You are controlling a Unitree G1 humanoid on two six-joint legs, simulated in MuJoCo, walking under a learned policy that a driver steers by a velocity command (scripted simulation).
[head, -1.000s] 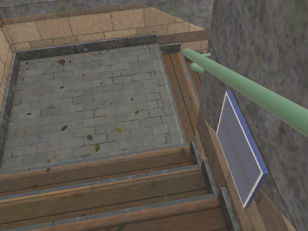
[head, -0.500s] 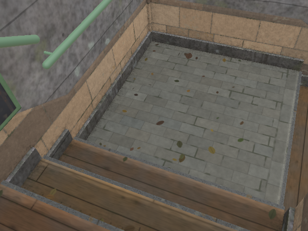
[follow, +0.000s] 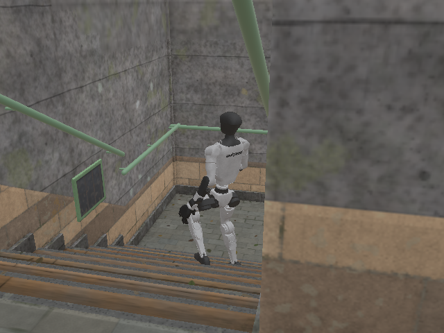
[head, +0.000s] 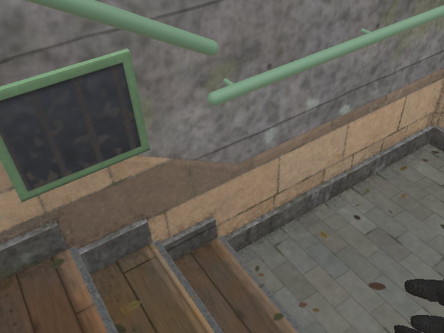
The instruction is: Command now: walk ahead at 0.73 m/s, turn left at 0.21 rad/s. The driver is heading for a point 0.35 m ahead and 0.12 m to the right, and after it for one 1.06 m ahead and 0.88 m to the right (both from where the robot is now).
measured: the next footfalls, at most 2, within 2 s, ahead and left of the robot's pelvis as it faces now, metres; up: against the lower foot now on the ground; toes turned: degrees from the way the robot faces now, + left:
left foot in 0.24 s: +0.30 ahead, +0.08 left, +0.00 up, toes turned +4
right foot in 0.74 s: +0.19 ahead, -0.12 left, +0.00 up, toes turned -35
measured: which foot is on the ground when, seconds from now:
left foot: up 0.00-0.22, down 0.24-0.74, up 0.76-1.00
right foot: down 0.00-0.24, up 0.26-0.72, down 0.74-1.00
